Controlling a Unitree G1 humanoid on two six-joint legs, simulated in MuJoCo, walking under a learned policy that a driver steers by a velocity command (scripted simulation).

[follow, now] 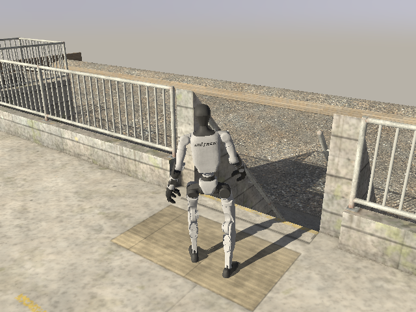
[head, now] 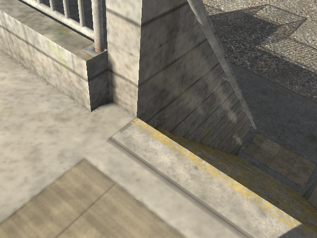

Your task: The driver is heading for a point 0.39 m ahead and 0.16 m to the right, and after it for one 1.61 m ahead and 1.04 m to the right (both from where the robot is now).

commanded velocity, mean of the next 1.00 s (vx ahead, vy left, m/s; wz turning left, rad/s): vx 0.97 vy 0.00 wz -0.72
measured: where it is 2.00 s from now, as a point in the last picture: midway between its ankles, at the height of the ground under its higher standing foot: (251, 189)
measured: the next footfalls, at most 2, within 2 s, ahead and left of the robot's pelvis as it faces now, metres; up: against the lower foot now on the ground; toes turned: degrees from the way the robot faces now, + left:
left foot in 0.02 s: +0.10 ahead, +0.12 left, +0.00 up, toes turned +7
right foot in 0.48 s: +0.51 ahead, -0.02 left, +0.00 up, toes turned -20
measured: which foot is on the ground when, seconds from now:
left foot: up 0.00-0.00, down 0.02-0.46, up 0.48-0.86, down 0.88-1.00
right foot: down 0.00-0.00, up 0.02-0.46, down 0.48-0.90, up 0.92-1.00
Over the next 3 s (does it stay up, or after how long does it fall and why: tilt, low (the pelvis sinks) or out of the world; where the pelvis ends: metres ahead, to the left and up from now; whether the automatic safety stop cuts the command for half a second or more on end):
stays up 1.35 -0.87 -0.89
